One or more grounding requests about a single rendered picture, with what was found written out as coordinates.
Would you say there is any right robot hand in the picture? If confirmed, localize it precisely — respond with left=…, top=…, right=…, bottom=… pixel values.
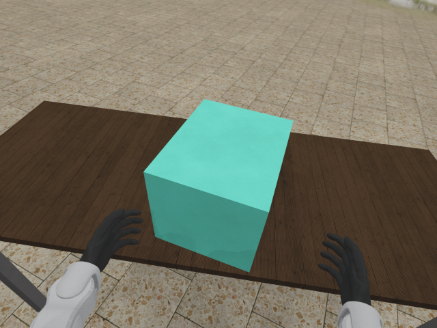
left=318, top=233, right=371, bottom=306

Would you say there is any table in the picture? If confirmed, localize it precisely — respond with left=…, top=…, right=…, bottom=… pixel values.
left=0, top=100, right=437, bottom=328

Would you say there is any left robot hand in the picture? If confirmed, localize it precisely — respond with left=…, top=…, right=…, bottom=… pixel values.
left=79, top=208, right=143, bottom=272

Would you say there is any carton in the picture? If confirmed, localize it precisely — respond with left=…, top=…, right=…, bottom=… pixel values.
left=143, top=99, right=293, bottom=272

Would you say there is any right robot forearm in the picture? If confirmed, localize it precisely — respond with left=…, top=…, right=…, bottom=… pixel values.
left=337, top=301, right=383, bottom=328

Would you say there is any left robot forearm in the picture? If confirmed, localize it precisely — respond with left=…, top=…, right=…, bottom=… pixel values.
left=29, top=262, right=102, bottom=328

